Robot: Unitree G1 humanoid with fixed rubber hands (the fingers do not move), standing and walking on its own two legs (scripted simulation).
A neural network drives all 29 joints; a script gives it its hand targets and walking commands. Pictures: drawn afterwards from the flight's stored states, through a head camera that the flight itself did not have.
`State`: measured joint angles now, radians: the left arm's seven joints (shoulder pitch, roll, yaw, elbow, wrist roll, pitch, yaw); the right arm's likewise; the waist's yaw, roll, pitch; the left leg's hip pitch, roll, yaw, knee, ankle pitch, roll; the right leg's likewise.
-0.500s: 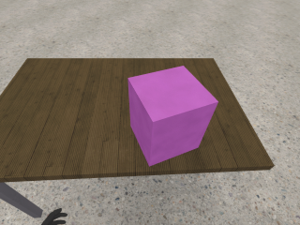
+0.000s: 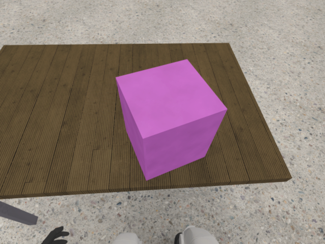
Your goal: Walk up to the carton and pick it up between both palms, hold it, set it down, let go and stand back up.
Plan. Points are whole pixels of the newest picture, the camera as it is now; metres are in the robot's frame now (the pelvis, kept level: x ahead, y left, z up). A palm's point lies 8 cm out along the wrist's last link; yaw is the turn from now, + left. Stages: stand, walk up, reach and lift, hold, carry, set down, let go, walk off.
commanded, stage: walk up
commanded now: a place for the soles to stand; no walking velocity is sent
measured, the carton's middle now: (165, 122) +0.43 +0.00 +0.00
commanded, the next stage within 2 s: none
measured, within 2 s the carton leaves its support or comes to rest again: neither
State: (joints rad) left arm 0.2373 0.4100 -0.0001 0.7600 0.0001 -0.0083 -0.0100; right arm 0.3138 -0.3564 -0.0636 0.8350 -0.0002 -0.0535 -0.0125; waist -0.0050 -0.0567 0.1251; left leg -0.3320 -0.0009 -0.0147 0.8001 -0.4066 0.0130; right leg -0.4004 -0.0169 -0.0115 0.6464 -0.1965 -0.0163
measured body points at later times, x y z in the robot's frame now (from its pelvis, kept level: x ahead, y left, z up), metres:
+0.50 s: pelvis -0.02 +0.00 +0.00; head +0.01 +0.02 +0.45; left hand +0.07 +0.31 -0.12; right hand +0.06 -0.31 -0.10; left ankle +0.01 +0.14 -0.72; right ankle +0.01 -0.12 -0.72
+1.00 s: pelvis +0.00 -0.01 +0.00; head +0.03 +0.01 +0.44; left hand +0.07 +0.31 -0.12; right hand +0.11 -0.32 -0.11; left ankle +0.02 +0.15 -0.71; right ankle +0.03 -0.12 -0.72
